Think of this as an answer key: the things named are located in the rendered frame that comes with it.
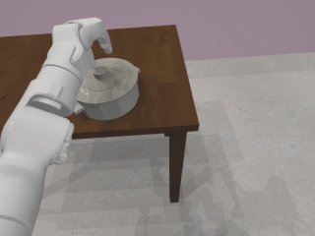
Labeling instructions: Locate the knob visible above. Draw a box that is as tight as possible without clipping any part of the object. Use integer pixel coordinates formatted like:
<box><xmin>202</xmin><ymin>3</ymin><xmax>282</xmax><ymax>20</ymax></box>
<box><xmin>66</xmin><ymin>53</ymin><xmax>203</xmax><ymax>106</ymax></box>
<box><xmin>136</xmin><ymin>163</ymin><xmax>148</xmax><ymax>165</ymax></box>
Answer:
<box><xmin>93</xmin><ymin>66</ymin><xmax>109</xmax><ymax>80</ymax></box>

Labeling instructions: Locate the lid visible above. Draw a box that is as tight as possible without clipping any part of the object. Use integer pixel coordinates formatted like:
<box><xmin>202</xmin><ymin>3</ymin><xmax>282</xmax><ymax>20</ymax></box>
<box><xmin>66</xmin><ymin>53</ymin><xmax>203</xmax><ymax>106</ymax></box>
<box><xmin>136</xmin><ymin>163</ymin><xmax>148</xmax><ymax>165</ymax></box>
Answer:
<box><xmin>76</xmin><ymin>57</ymin><xmax>138</xmax><ymax>106</ymax></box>

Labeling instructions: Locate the table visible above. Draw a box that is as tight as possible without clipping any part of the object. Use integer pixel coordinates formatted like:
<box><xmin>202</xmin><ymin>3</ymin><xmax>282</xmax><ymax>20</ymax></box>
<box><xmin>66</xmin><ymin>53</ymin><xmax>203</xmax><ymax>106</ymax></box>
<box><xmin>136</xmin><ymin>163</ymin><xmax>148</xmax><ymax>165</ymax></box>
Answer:
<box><xmin>0</xmin><ymin>25</ymin><xmax>200</xmax><ymax>203</ymax></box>

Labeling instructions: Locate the robot left upper arm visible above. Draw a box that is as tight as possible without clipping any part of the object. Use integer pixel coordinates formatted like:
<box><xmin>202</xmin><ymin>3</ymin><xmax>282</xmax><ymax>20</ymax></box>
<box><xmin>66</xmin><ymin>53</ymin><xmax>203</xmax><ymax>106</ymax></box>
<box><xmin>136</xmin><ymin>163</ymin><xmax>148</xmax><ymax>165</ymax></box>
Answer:
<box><xmin>0</xmin><ymin>105</ymin><xmax>75</xmax><ymax>236</ymax></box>

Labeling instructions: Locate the robot left forearm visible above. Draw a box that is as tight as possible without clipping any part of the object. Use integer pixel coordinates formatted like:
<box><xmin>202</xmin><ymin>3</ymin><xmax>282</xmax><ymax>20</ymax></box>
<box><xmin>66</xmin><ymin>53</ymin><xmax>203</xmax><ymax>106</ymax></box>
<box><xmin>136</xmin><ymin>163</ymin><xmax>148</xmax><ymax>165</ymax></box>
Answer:
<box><xmin>0</xmin><ymin>20</ymin><xmax>94</xmax><ymax>152</ymax></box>

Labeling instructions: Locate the left robot hand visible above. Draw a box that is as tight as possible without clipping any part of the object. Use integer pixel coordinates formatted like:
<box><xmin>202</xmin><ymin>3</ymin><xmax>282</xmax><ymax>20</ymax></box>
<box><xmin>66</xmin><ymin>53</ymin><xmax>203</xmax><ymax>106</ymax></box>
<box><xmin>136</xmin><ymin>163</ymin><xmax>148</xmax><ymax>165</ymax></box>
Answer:
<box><xmin>75</xmin><ymin>18</ymin><xmax>112</xmax><ymax>69</ymax></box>

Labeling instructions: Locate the pot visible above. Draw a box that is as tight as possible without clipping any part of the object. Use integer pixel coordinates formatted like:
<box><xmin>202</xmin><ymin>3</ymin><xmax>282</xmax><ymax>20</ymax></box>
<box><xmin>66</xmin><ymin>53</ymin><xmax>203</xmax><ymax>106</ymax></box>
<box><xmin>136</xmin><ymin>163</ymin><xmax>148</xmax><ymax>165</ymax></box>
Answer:
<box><xmin>73</xmin><ymin>67</ymin><xmax>141</xmax><ymax>121</ymax></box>

